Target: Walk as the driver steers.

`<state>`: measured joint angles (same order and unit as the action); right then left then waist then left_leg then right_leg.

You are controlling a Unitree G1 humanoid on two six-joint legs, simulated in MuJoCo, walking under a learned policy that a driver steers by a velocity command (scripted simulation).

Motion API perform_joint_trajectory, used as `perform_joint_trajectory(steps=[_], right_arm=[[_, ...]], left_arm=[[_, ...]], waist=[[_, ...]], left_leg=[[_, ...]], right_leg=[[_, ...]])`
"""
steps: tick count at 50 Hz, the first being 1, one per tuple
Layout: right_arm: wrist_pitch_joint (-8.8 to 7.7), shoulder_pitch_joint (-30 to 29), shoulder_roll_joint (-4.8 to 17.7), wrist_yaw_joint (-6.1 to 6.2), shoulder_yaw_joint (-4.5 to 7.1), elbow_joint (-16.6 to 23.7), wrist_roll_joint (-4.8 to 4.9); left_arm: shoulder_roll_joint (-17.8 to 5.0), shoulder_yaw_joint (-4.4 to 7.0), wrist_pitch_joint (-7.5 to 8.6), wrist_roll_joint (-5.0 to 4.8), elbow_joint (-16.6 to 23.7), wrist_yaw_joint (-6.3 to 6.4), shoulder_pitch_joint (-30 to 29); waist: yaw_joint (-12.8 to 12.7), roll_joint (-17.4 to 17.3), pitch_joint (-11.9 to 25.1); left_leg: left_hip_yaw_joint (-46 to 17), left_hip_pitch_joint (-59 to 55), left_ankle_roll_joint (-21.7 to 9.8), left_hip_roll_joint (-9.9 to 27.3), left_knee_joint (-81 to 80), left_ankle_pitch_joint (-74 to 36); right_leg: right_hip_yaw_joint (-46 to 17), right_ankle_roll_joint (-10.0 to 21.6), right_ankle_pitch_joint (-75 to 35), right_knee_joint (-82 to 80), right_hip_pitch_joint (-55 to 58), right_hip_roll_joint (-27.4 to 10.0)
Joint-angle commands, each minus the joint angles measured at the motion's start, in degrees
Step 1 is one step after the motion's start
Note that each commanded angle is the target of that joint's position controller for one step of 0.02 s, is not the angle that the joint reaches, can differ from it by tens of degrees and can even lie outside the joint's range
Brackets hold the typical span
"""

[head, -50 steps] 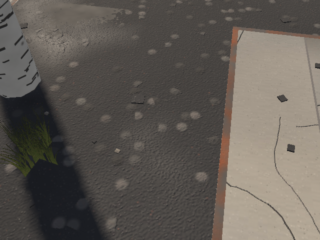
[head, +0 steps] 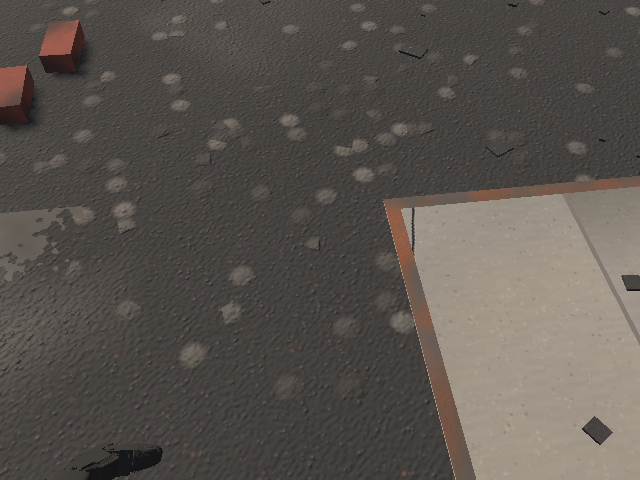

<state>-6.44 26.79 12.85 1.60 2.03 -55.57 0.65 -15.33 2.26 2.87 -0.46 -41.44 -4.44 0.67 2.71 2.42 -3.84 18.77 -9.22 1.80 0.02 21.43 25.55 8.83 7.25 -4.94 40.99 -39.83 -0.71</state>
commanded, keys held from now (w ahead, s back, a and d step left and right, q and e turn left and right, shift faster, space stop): e+shift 0.10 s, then shift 0.88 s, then w+shift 0.02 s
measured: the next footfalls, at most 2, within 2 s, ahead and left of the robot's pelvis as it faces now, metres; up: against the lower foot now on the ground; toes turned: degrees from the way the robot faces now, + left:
right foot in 0.04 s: +0.25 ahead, -0.03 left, +0.00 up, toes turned -5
left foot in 0.56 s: +0.41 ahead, +0.15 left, +0.00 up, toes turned -20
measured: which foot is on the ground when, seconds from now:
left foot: down 0.00-0.04, up 0.06-0.54, down 0.56-1.00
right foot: up 0.00-0.02, down 0.04-1.00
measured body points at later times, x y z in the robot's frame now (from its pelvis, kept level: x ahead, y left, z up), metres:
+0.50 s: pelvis +0.24 +0.04 +0.01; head +0.26 +0.01 +0.46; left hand +0.46 +0.25 -0.07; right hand +0.33 -0.26 -0.09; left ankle +0.38 +0.17 -0.68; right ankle +0.22 -0.02 -0.72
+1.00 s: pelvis +0.30 +0.06 +0.01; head +0.30 +0.05 +0.46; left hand +0.48 +0.26 -0.10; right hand +0.38 -0.22 -0.09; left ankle +0.37 +0.16 -0.72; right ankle +0.22 -0.03 -0.72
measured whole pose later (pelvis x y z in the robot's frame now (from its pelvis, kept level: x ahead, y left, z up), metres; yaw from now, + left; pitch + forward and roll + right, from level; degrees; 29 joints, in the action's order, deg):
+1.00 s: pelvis +0.30 +0.06 +0.01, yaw -18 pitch +0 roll +0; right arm -1.4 9.4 11.8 0.6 2.7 -39.4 -0.5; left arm -10.7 2.5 -0.5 0.7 -41.5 0.6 14.7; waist 0.1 -0.9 -0.1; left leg -1.1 19.3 0.1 -0.6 33.7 14.2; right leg -5.3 1.3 22.1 34.4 -12.0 3.1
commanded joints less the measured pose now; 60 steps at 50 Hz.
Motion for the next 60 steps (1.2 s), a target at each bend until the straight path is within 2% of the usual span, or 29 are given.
perform_joint_trajectory(steps=[1,2,3,4,5,6,7,10,14,17,20,23,26,28,29,30,31,33,35,37,38,43,49,50,52,54,55,57,60], right_arm=[[0.90,-16.9,17.7,2.67,4.14,11.2,1.13],[1.04,-16.1,12.5,1.59,3.20,11.1,1.58],[-0.09,-13.3,3.6,0.41,0.93,13.9,-1.87],[-1.51,-2.6,4.8,-0.54,0.28,15.9,-0.52],[-1.97,-6.0,10.0,-0.75,1.25,16.5,-0.51],[-1.58,-8.6,11.0,-0.65,1.76,17.7,0.09],[-0.47,-9.2,11.2,0.00,2.13,16.6,-0.38],[2.73,-10.5,11.1,1.09,2.90,17.5,-1.00],[3.64,-15.4,6.5,2.06,1.70,19.9,-1.63],[4.31,-19.4,6.3,1.90,1.47,21.1,-1.32],[4.27,-23.0,6.6,1.20,1.40,22.1,-1.07],[3.79,-24.3,6.8,0.47,1.40,22.3,-0.98],[2.96,-22.7,6.7,-0.37,1.65,21.7,-0.82],[2.11,-19.5,7.2,-0.73,1.97,20.7,-1.78],[1.98,-18.8,11.2,-0.41,2.74,21.3,-2.76],[2.46,-17.4,9.5,-0.11,2.39,20.3,-3.17],[2.87,-15.8,6.7,0.02,1.84,19.4,-2.23],[3.82,-17.3,6.5,0.03,1.65,19.4,-1.38],[4.31,-20.3,7.1,-0.20,1.82,20.1,-1.19],[4.31,-19.8,6.4,-0.90,1.80,20.9,-1.45],[4.13,-20.2,6.4,-1.05,1.83,21.0,-1.61],[3.94,-19.2,4.8,-0.76,1.86,20.8,-1.17],[4.19,-19.6,4.1,-0.92,2.14,20.7,-1.00],[4.39,-18.2,3.5,-1.01,2.06,19.9,-1.14],[3.97,-19.2,5.6,-1.25,2.82,20.2,0.78],[1.29,-24.0,4.6,-1.82,2.42,22.3,3.40],[0.10,-26.2,5.7,-2.09,2.62,22.9,3.27],[-1.07,-26.4,5.3,-2.70,2.46,23.1,2.49],[-1.13,-25.6,4.6,-3.78,1.71,22.4,0.94]], left_arm=[[-13.2,5.63,-0.02,-2.11,-2.8,0.72,26.4],[-13.7,6.21,-0.52,-1.94,-4.1,2.26,28.3],[-16.4,5.84,-0.58,0.47,-2.5,3.05,22.7],[-16.7,5.12,0.76,4.66,2.1,2.60,19.8],[-14.9,5.57,0.60,3.09,5.4,1.94,16.0],[-12.6,5.00,0.78,0.78,6.7,1.81,11.6],[-10.2,4.14,0.94,-0.87,7.3,1.98,8.0],[-7.7,3.30,0.68,-0.21,7.3,3.07,7.0],[-8.7,3.39,-0.89,0.12,5.3,5.66,12.1],[-7.1,2.79,-2.92,-0.30,5.7,6.91,11.6],[-6.2,2.34,-3.89,0.47,6.1,7.56,11.3],[-5.3,1.80,-4.09,1.17,6.1,7.27,11.1],[-4.5,1.28,-3.75,0.86,5.9,6.18,10.1],[-3.1,0.84,-2.84,0.70,5.4,5.56,11.1],[-2.2,0.76,-1.95,2.07,5.2,5.22,16.0],[-3.1,1.12,-1.51,1.31,3.5,5.28,20.1],[-4.7,1.37,-1.70,1.18,4.2,5.16,17.2],[-3.5,1.51,-3.24,0.81,5.0,5.21,12.3],[-1.4,1.17,-4.56,1.23,4.2,4.73,13.5],[-2.4,1.52,-4.82,1.50,3.7,4.41,12.7],[-1.8,1.47,-4.56,1.37,3.9,4.37,12.4],[-1.5,1.52,-2.69,1.42,3.9,4.74,12.1],[-0.9,1.69,-2.45,1.16,4.0,5.28,13.3],[-0.8,1.84,-2.60,1.11,3.3,5.33,15.6],[-4.5,2.97,-2.21,-0.02,3.5,4.99,19.6],[-8.8,3.97,-0.22,-0.96,3.4,5.05,20.8],[-8.5,4.00,0.70,-0.96,3.0,5.35,21.3],[-6.7,3.50,1.83,-0.43,2.7,5.25,22.4],[-6.8,3.63,1.25,-1.05,3.6,4.29,19.6]], waist=[[-17.7,-11.0,13.3],[-16.7,-1.6,10.7],[-8.4,17.0,7.3],[-4.0,13.7,25.4],[-5.7,1.7,27.4],[-2.6,-6.1,19.9],[-0.2,-12.0,15.4],[1.4,-8.4,9.1],[-1.4,-2.3,13.8],[-2.9,0.6,14.9],[-4.6,2.6,13.4],[-5.5,3.6,11.7],[-4.2,4.4,9.9],[-2.2,3.0,9.2],[-5.3,-4.4,11.6],[-6.1,-13.4,15.1],[-4.3,-16.1,15.6],[-3.7,-12.7,13.5],[-5.4,-10.4,11.3],[-2.9,-5.1,7.8],[-2.9,-4.7,7.4],[-2.0,-2.0,7.7],[-2.3,-1.8,6.2],[-2.7,-1.2,8.2],[-4.9,2.0,1.7],[-6.3,8.8,-6.3],[-7.4,8.4,-8.0],[-7.5,5.4,-5.5],[-6.9,4.5,-1.1]], left_leg=[[-6.4,17.0,-0.2,11.5,26.1,-76.3],[-6.5,25.1,1.8,4.5,45.7,-33.7],[-10.5,43.0,2.9,-4.8,68.1,13.3],[-25.4,50.2,2.3,-6.0,77.2,12.2],[-29.3,49.2,0.6,-3.9,74.6,8.6],[-28.4,52.0,0.0,-2.1,69.4,4.8],[-27.8,49.7,0.8,0.9,65.3,1.8],[-25.7,42.8,2.7,4.6,54.7,-1.2],[-22.9,44.8,4.0,2.8,44.2,-10.7],[-23.3,47.1,4.5,2.9,37.0,-16.1],[-23.9,47.6,4.0,3.4,30.8,-17.9],[-23.8,44.3,3.0,3.2,24.9,-15.8],[-22.1,35.2,0.9,1.6,15.4,-13.9],[-23.9,22.5,-1.9,3.4,2.3,-33.6],[-30.1,14.6,-5.4,11.1,6.2,-54.9],[-35.6,10.3,-13.4,16.5,7.7,-61.7],[-40.3,12.4,-17.2,19.0,5.2,-56.4],[-38.6,16.3,-14.6,16.0,4.0,-44.4],[-33.1,23.3,-9.7,11.4,3.6,-30.7],[-26.3,24.8,-5.1,5.5,4.8,-17.6],[-24.9,23.5,-4.1,4.4,5.9,-16.6],[-23.9,19.6,-4.6,3.5,9.2,-24.1],[-23.8,20.3,-4.4,2.9,9.1,-23.4],[-22.2,20.2,-4.5,1.3,9.7,-12.2],[-20.4,31.1,-5.2,-1.7,13.7,10.3],[-18.6,44.1,-6.1,-1.3,22.5,1.1],[-21.4,50.2,-7.0,1.4,26.2,0.7],[-23.0,59.1,-7.9,4.4,29.2,0.4],[-18.1,45.5,-6.3,2.9,18.3,-5.0]], right_leg=[[-3.2,3.0,-3.2,-3.8,38.6,4.7],[-8.2,4.9,-11.4,-12.7,45.6,1.7],[-22.1,7.9,-43.6,-7.2,50.7,-3.6],[-46.7,21.0,-40.2,-12.0,61.7,-16.8],[-49.0,21.2,-27.2,-16.9,58.4,-16.2],[-46.1,19.2,-13.7,-20.0,50.3,-14.4],[-43.0,16.1,-9.0,-21.7,41.2,-12.4],[-32.2,12.1,-21.7,-21.0,23.1,-7.8],[-24.3,7.9,-30.9,-16.6,25.4,-3.1],[-24.3,3.8,-23.4,-15.0,29.2,-2.7],[-27.0,3.0,-15.9,-14.8,30.9,-4.5],[-29.2,4.4,-13.1,-13.6,31.0,-6.1],[-30.2,5.0,-12.8,-11.7,28.1,-5.9],[-29.3,1.2,-3.2,-10.4,23.9,-2.2],[-26.0,-2.0,10.0,-5.9,20.1,2.2],[-21.1,-5.7,25.4,-1.4,16.7,5.1],[-18.3,-7.8,30.3,0.0,17.3,3.7],[-15.7,-8.9,28.4,-1.9,19.2,2.5],[-15.3,-7.9,21.7,-9.4,25.7,1.7],[-16.5,-5.2,20.1,-11.5,23.5,1.5],[-17.3,-4.0,20.5,-12.5,22.0,1.0],[-18.2,-4.3,16.7,-13.4,20.7,0.0],[-18.1,-4.7,16.3,-13.6,21.2,-0.1],[-18.0,-3.9,27.2,-15.0,22.1,0.3],[-25.4,1.3,53.2,-21.2,21.5,-3.3],[-42.9,8.2,61.2,-31.6,26.1,-14.4],[-46.3,9.9,55.8,-32.7,29.5,-17.2],[-44.6,9.9,46.8,-31.3,39.5,-17.9],[-30.7,5.6,34.7,-29.2,34.8,-11.8]])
